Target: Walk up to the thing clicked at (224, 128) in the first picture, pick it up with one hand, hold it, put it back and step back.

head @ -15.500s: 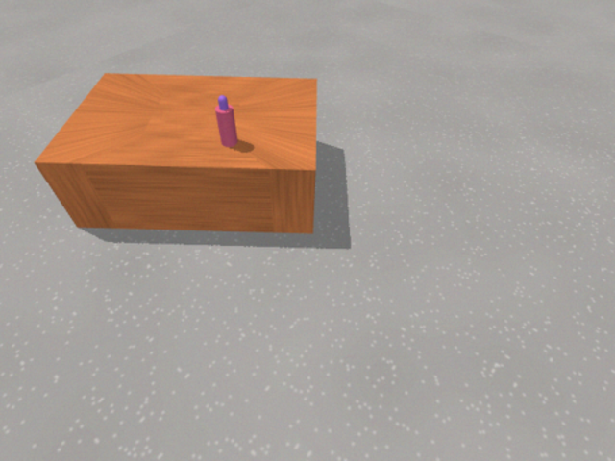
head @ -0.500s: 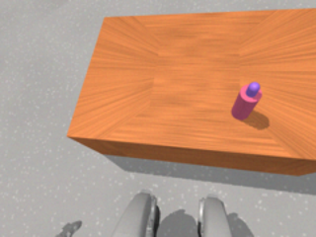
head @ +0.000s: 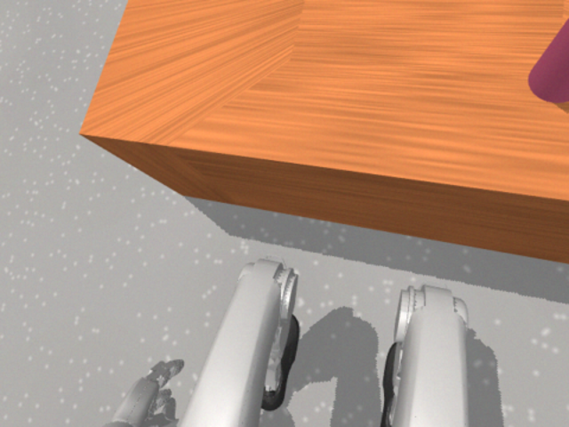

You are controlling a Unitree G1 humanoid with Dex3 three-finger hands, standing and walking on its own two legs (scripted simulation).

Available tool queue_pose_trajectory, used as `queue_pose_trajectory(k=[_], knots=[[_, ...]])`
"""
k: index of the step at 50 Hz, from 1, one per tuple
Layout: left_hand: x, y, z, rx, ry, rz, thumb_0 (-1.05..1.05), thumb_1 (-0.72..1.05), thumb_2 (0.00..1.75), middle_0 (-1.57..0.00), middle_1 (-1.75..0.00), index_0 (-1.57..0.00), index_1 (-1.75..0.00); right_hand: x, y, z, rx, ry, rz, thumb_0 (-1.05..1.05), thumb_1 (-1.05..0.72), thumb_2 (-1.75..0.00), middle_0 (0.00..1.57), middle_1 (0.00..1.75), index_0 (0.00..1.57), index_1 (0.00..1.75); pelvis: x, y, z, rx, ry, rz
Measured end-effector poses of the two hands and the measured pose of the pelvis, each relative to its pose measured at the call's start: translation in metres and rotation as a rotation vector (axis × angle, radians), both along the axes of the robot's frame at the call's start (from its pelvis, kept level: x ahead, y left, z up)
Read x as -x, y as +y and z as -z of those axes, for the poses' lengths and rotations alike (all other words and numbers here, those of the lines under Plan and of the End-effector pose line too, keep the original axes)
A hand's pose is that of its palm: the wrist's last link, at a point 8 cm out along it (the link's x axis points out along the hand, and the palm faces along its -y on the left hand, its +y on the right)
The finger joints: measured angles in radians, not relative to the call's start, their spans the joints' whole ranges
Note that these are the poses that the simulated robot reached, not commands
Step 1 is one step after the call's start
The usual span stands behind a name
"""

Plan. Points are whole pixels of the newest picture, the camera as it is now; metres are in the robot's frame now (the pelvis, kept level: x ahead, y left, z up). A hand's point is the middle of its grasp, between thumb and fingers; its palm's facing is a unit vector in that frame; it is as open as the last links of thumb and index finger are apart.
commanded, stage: close in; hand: right
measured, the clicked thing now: out of the picture +0.58 -0.27 +0.03
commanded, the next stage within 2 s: rest palm in 0.52 s
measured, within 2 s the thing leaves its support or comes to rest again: leaves its support in 1.88 s
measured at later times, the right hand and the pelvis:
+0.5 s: hand out of the picture +0.54 -0.28 +0.02, palm faces +0.24 +0.97 +0.00, open 17.0 cm; pelvis +0.00 +0.00 -0.02, yaw -1 degrees
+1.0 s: hand out of the picture +0.54 -0.26 +0.01, palm faces +0.24 +0.97 -0.01, open 16.3 cm; pelvis +0.00 +0.01 -0.01, yaw -3 degrees
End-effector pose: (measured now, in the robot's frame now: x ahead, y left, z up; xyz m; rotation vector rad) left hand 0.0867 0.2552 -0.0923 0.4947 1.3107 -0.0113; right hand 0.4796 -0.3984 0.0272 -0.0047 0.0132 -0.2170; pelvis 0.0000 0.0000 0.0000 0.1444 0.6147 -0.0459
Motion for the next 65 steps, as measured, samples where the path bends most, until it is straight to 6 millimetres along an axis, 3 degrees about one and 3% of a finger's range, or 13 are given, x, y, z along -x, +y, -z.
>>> queue_pose_trajectory(k=[7,12,23,44,54,65], knots=[[0.039,0.005,0.030,-0.012,0.062,-0.066,0.00,0.90,0.89,-0.20,-0.30,-0.20,-0.30,-0.005,0.027,0.028,0.003,-0.023,0.001,-0.01,0.45,-0.02,0.08,0.03,0.07,0.03,0.012,0.002,0.034,0.000,-0.018,-0.004],[0.050,0.009,0.033,-0.023,0.072,-0.118,0.01,0.90,0.89,-0.20,-0.30,-0.20,-0.30,-0.010,0.047,0.026,0.013,-0.019,0.003,-0.01,0.43,-0.02,0.08,0.02,0.06,0.03,0.014,0.002,0.038,0.010,-0.021,-0.002],[0.040,0.019,0.014,-0.032,0.035,-0.145,0.00,0.91,0.89,-0.20,-0.30,-0.20,-0.30,-0.022,0.071,0.006,-0.001,0.010,0.019,-0.01,0.42,-0.03,0.07,0.03,0.06,0.03,0.007,0.004,0.017,0.028,0.006,-0.001],[0.005,0.022,0.016,-0.019,0.030,-0.111,0.00,0.87,0.92,-0.20,-0.29,-0.19,-0.31,-0.025,0.089,0.012,0.001,0.005,0.029,-0.01,0.37,-0.07,0.09,0.05,0.07,0.06,-0.003,0.006,0.010,0.045,0.022,0.014],[0.012,0.021,0.024,-0.013,0.047,-0.117,0.00,0.89,0.91,-0.21,-0.30,-0.20,-0.31,-0.031,0.093,0.015,0.005,0.003,0.025,-0.01,0.36,-0.10,0.28,0.16,0.26,0.16,0.000,0.007,0.017,0.049,0.021,0.011],[0.029,0.023,0.023,-0.026,0.098,-0.131,0.00,0.89,0.90,-0.21,-0.30,-0.20,-0.31,-0.037,0.086,0.012,0.019,0.000,0.042,-0.01,0.27,-0.25,0.57,0.39,0.57,0.40,0.000,0.007,0.019,0.046,0.022,0.012]])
